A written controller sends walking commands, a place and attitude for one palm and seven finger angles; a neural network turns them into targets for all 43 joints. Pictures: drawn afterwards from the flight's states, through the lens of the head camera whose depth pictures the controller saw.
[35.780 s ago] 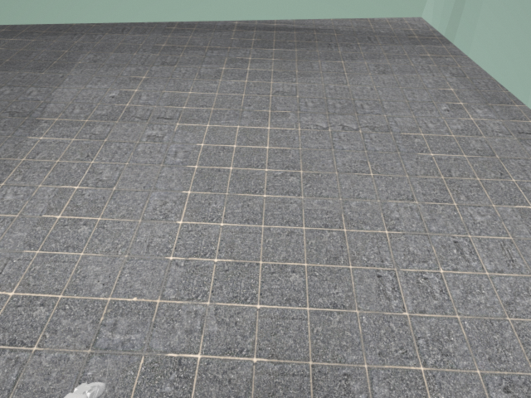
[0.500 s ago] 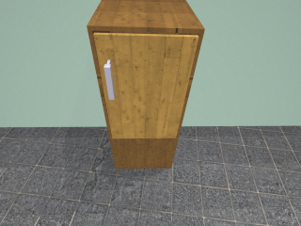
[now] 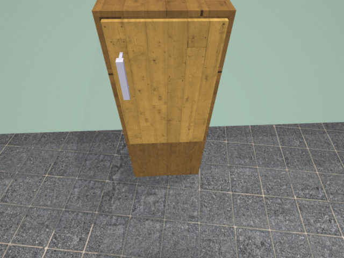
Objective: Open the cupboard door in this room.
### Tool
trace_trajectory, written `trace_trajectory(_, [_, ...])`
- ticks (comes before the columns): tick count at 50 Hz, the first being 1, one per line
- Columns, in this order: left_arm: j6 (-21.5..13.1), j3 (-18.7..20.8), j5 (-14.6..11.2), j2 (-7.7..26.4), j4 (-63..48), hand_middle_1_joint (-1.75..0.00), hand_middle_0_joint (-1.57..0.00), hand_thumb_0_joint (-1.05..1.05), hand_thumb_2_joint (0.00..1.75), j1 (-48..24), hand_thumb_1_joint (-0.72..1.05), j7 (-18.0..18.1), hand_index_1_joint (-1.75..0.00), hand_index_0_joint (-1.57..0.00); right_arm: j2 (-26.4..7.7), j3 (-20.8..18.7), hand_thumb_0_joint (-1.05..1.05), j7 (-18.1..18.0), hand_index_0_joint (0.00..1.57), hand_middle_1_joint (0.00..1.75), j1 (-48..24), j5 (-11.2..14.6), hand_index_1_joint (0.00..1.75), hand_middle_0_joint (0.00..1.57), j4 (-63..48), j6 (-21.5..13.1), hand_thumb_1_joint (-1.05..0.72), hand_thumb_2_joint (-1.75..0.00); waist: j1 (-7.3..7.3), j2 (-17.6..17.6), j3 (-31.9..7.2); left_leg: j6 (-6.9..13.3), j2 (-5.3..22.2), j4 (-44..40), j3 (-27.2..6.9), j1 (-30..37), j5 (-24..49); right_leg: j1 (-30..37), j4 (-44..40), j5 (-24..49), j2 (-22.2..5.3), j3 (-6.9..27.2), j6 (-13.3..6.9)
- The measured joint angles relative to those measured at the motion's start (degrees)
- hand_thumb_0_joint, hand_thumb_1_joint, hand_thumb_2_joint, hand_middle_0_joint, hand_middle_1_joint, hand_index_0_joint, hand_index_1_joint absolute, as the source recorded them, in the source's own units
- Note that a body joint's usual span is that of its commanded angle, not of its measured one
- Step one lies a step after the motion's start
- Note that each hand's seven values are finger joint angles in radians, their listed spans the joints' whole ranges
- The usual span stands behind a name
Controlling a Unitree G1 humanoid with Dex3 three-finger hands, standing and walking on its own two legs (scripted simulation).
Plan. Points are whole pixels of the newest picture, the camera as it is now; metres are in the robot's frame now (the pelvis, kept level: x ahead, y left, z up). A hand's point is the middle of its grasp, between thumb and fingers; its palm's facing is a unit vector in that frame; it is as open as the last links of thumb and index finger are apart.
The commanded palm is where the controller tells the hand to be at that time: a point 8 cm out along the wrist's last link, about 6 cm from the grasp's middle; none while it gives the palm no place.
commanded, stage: look again from close up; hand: left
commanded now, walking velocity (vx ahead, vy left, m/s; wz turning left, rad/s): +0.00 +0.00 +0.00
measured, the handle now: (124, 76) +0.65 +0.20 +0.05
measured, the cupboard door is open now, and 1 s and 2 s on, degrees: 0 0 0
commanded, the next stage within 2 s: shuffle to correct the standing spot in 0.46 s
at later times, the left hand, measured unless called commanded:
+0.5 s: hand out of the picture +0.01 +0.16 -0.17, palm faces +0.02 -0.99 -0.16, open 7.4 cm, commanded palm none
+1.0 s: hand out of the picture +0.00 +0.14 -0.20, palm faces +0.09 -0.99 -0.13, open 7.4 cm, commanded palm none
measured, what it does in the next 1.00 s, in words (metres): shifts its weight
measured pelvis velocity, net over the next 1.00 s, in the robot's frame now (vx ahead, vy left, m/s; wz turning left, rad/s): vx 0.09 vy -0.01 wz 0.04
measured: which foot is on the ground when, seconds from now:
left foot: down 0.00-1.00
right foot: down 0.00-0.96, up 0.98-1.00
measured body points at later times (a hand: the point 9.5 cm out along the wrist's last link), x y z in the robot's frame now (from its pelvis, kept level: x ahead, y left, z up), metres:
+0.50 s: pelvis +0.02 +0.01 +0.00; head +0.04 +0.01 +0.45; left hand +0.01 +0.21 -0.16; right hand +0.02 -0.21 -0.16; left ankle +0.07 +0.07 -0.74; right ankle -0.05 -0.10 -0.74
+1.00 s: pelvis +0.09 -0.01 -0.02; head +0.11 +0.01 +0.43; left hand +0.00 +0.19 -0.18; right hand +0.08 -0.22 -0.18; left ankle +0.08 +0.06 -0.74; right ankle -0.05 -0.10 -0.72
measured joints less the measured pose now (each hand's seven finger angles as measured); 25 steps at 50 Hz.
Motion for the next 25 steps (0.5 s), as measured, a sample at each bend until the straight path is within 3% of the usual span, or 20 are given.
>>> trace_trajectory(4, [0.45, -0.27, -0.27, -0.43, 3.15, -0.30, -0.20, 0.00, 0.90, 2.62, 0.91, 0.35, -0.30, -0.20, -0.10, -0.23, 0.01, -0.06, 0.20, 0.30, -1.03, 0.27, 0.30, 0.20, -1.09, -0.67, -0.91, -0.90, -0.39, 1.81, 0.39, -1.16, 2.61, 11.26, -3.09, -2.05, -5.72, 1.09, 0.29, -0.26, 1.81, -0.60, 1.00])
trace_trajectory(6, [0.52, -0.65, -0.37, -0.29, 4.63, -0.30, -0.20, 0.00, 0.90, 2.71, 0.91, 0.29, -0.30, -0.20, -0.01, 0.19, 0.01, -0.56, 0.20, 0.30, -1.19, 0.25, 0.30, 0.20, -1.09, -1.43, -0.92, -0.90, -0.89, 1.55, 0.53, 1.04, 3.06, 11.77, -3.67, -0.87, -5.82, 1.09, 1.85, -1.57, 2.05, -0.27, 1.37])
trace_trajectory(8, [0.41, -0.96, -0.47, -0.13, 5.01, -0.30, -0.20, 0.01, 0.90, 1.76, 0.91, 0.17, -0.30, -0.19, 0.18, 0.81, 0.02, -1.06, 0.20, 0.30, -1.33, 0.33, 0.30, 0.20, -0.70, -2.24, -0.93, -0.90, -0.59, 0.64, 1.01, 3.49, 2.47, 10.79, -3.00, 0.25, -5.94, 1.53, 1.99, -1.80, 1.41, 0.34, 2.00])
trace_trajectory(10, [0.13, -1.15, -0.46, -0.06, 4.55, -0.30, -0.20, 0.01, 0.90, 0.56, 0.91, 0.09, -0.30, -0.19, 0.29, 1.33, 0.02, -1.26, 0.20, 0.30, -1.30, 0.37, 0.30, 0.20, -0.26, -2.71, -0.93, -0.90, -0.15, 0.01, 1.03, 4.24, 1.77, 8.43, -2.54, 1.37, -5.03, 1.75, 1.36, -1.57, 0.71, 0.74, 2.16])
trace_trajectory(15, [-1.05, -1.48, -0.33, -0.12, 2.28, -0.30, -0.20, 0.01, 0.90, -2.03, 0.91, 0.07, -0.30, -0.19, 0.01, 1.75, 0.02, -1.13, 0.20, 0.30, -1.58, 0.39, 0.30, 0.20, 0.57, -2.76, -0.93, -0.90, 0.41, -0.35, 0.46, 4.27, 0.30, 2.74, -2.46, 3.17, -2.08, 1.97, -0.79, -0.59, -0.63, 0.76, 2.50])
trace_trajectory(25, [-1.46, -1.59, -0.32, 0.76, 1.03, -0.30, -0.20, 0.00, 0.90, -4.16, 0.91, 0.23, -0.30, -0.19, -0.96, 1.91, 0.02, -0.80, 0.20, 0.30, -2.34, 0.43, 0.30, 0.20, 0.43, -3.39, -0.93, -0.90, -0.72, -0.35, -0.52, 4.14, 0.12, 1.32, -2.21, 4.56, -2.11, 3.20, -2.08, -0.61, -0.79, 1.10, 2.44])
